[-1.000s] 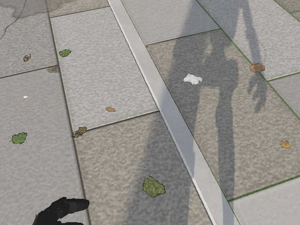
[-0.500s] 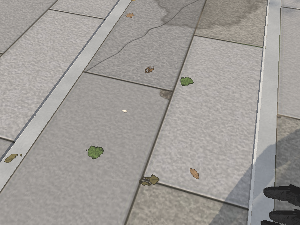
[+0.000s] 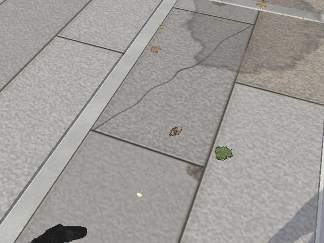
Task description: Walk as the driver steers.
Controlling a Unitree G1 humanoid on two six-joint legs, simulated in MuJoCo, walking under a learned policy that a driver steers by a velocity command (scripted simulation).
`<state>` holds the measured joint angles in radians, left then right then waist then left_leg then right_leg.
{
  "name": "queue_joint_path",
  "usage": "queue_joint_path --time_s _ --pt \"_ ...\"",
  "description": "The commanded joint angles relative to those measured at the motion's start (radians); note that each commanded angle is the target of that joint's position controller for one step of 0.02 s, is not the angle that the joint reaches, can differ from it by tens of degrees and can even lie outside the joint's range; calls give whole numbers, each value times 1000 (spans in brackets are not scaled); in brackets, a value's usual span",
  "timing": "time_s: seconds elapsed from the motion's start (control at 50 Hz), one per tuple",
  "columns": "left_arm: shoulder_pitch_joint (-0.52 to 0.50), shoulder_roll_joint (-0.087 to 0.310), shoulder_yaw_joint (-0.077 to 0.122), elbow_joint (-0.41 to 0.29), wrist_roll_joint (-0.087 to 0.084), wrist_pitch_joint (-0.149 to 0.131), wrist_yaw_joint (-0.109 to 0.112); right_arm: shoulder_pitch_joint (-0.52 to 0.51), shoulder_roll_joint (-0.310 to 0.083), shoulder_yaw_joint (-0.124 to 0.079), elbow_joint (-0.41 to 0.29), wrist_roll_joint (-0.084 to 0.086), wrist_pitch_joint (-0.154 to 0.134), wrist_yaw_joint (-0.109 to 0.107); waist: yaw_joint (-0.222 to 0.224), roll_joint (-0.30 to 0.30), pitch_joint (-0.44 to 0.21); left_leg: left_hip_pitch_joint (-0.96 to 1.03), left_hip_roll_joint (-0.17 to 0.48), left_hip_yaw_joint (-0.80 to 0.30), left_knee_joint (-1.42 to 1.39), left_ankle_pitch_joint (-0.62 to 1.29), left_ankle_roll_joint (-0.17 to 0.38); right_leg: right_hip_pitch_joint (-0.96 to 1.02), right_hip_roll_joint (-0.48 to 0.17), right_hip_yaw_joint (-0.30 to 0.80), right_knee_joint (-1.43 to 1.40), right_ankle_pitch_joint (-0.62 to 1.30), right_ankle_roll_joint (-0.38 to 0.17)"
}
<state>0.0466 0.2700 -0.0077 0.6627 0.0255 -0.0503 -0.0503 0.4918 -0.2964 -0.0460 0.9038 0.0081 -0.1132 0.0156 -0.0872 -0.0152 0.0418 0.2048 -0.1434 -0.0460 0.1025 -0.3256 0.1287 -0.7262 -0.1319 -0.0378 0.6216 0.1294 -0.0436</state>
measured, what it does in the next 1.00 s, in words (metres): walks ahead, turning right: right foot, then left foot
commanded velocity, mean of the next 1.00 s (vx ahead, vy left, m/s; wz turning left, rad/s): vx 1.00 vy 0.00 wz -0.24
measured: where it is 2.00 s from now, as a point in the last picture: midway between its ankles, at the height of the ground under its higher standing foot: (204, 38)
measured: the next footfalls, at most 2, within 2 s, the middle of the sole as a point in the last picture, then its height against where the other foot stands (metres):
right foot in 0.08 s outside the picture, level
left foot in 0.54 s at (134, 177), level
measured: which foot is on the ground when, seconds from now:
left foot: down 0.00-0.08, up 0.10-0.52, down 0.54-1.00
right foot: up 0.00-0.06, down 0.08-0.56, up 0.58-0.98, down 1.00-1.00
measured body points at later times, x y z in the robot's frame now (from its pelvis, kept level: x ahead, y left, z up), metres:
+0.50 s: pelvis +0.49 -0.02 -0.01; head +0.53 -0.01 +0.44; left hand +0.39 +0.24 -0.14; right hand +0.77 -0.21 -0.06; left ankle +0.71 +0.10 -0.70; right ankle +0.28 -0.13 -0.72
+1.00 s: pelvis +0.99 -0.01 -0.02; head +1.01 -0.01 +0.43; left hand +1.23 +0.18 -0.12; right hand +0.88 -0.25 -0.16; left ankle +0.74 +0.10 -0.69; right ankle +1.13 -0.06 -0.72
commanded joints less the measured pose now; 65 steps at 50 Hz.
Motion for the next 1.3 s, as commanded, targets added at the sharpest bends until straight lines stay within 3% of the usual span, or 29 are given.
queue_joint_path --time_s 0.02,0.06,0.08,0.1,0.12,0.14,0.18,0.24,0.32,0.42,0.48,0.52,0.54,0.56,0.58,0.6,0.64,0.68,0.76,0.9,0.96,1.0,1.02,1.04,1.06,1.08,1.1,1.16,1.3 --pt "-51 93 27 -59 2 -14 8 -28 -179 -33 -35 -10 -17 -9 55 45 37 -154 260 -37 21 974 59 280 113 -75 -68 -12 -50" --pt "137 153 55 -10 3 -13 29 -31 -223 -40 -18 -42 5 -26 160 111 -99 -74 294 -31 312 1279 30 464 184 -67 -47 -205 -79" --pt "353 183 73 56 3 -9 45 -78 -234 -43 -21 -55 21 -35 276 105 -190 -152 278 -6 580 1233 19 675 184 -63 -69 -274 -93" --pt "551 251 98 100 17 -4 65 -95 -173 -27 -35 -65 22 -38 350 56 -295 -360 228 14 943 960 16 928 36 89 -3 -488 -118" --pt "540 352 128 110 45 -8 59 49 -6 12 -84 -3 8 -10 208 -324 -423 -772 19 -11 1383 -12 -33 1185 -257 699 -165 -793 -277" --pt "478 252 114 104 19 -7 38 -61 -90 6 -86 -16 -5 -18 239 -177 -383 -889 36 -102 1433 -82 0 1137 -228 888 -328 -788 -246" --pt "343 151 96 117 15 -21 30 -212 -97 12 -125 -19 -6 -14 175 32 -132 -918 149 -77 1331 61 0 846 -173 565 -344 -557 -215" --pt "334 74 66 171 10 -38 36 -220 -32 31 -151 -50 34 15 75 -7 -21 -842 206 -77 1211 35 -27 574 -93 379 -432 -523 -179" --pt "357 112 72 199 -13 -72 29 -416 -27 52 -245 -57 47 36 63 -25 110 -937 276 6 925 194 -72 465 -39 202 -589 -386 -178" --pt "414 162 84 224 -39 -94 24 -563 -18 65 -275 -33 36 56 99 -2 115 -694 226 117 516 518 -41 541 -23 41 -697 10 -138" --pt "449 206 88 250 -23 -77 37 -540 -59 46 -265 -46 35 35 80 -52 24 -648 134 168 462 381 -4 801 -47 -7 -513 546 -101" --pt "431 248 96 259 6 -44 60 -266 -119 14 -185 -46 37 13 -56 -114 -145 -374 68 159 473 197 28 824 -68 -29 -124 775 -72" --pt "410 227 91 248 11 -34 66 -60 -165 -10 -122 -55 38 -3 -150 -90 -235 -122 129 91 465 149 43 666 -32 -22 181 595 -62" --pt "462 87 61 207 0 -37 53 43 -260 -40 -105 -82 35 -23 -109 122 -368 142 402 -243 450 -192 63 373 71 -10 585 -28 -64" --pt "555 35 47 176 -50 -50 41 6 -291 -52 -117 -79 38 -15 -15 346 -531 276 589 -783 218 -380 135 119 197 111 864 -585 -54" --pt "413 117 62 166 -42 -48 55 -93 -211 -47 -119 -68 35 -8 -18 160 -360 161 522 -677 171 -363 94 8 118 139 877 -479 -80" --pt "308 100 57 162 -34 -43 43 -185 -102 -26 -97 -65 12 -5 32 5 -113 -165 455 -359 140 -66 44 51 40 127 737 -353 -75" --pt "338 62 53 171 -4 -3 21 -177 -47 -9 -63 -48 -5 -8 92 59 -52 -329 407 -186 86 47 5 135 1 128 685 -340 -56" --pt "173 33 47 104 -5 41 -5 -154 -26 -4 -24 -20 -34 -3 108 63 56 -369 335 93 5 322 -73 28 -17 62 576 -226 -34" --pt "-32 40 24 33 -11 23 -28 -77 -89 -2 -1 -17 -35 -38 103 56 80 -210 295 342 54 1080 -145 164 134 -178 108 18 -104" --pt "238 128 56 106 -13 28 -18 -131 -181 -28 -38 -30 9 -75 263 134 -85 -136 355 329 423 1501 -152 459 236 -193 95 -119 -150" --pt "620 213 114 218 -22 31 17 -254 -208 -47 -75 -43 43 -65 444 70 -202 -365 315 297 1099 1122 -124 847 209 -38 21 -264 -246" --pt "525 252 133 226 -44 41 36 -308 -55 -12 -111 -56 29 -36 334 -204 -83 -715 100 252 1493 -43 -125 911 117 146 22 -172 -280" --pt "431 357 151 180 -6 53 34 -215 -22 7 -236 -28 4 -31 193 -263 -255 -1056 61 42 1701 -192 -169 1139 -64 684 -145 -300 -510" --pt "394 305 151 138 -1 53 43 -260 -53 21 -251 -43 -26 -28 213 -71 -250 -1139 118 -67 1616 -126 -144 1107 -142 898 -365 -583 -502" --pt "368 211 131 150 2 48 52 -297 -88 17 -241 -43 -38 -23 167 98 -91 -1111 172 -75 1477 -46 -135 913 -123 842 -428 -630 -432" --pt "338 181 121 163 -2 37 54 -320 -82 17 -245 -54 -32 -22 110 145 -14 -1037 206 -68 1369 -32 -146 742 -81 748 -429 -533 -387" --pt "292 165 105 146 -17 -12 58 -318 -55 33 -252 -87 38 -17 33 145 49 -853 270 -41 1147 -56 -198 411 43 529 -444 -362 -340" --pt "364 215 138 129 -31 -31 32 -577 -23 59 -369 -29 42 4 172 -14 4 -607 196 49 521 418 -183 433 145 401 -406 -10 -210"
